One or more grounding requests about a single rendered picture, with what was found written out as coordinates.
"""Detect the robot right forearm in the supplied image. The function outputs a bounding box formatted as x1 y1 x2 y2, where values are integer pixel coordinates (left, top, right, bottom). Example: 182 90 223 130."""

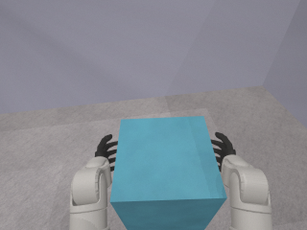
221 154 273 230

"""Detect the robot right hand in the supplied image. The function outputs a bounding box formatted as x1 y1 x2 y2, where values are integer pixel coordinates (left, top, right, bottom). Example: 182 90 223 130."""
211 132 236 172

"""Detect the carton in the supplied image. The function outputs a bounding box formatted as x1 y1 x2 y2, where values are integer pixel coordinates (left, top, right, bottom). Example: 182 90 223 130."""
109 116 227 230

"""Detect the robot left hand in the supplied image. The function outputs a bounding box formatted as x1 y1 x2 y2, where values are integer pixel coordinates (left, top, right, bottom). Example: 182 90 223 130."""
95 134 118 172

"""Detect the robot left forearm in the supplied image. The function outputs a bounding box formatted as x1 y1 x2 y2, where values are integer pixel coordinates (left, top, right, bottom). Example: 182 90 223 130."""
69 156 112 230

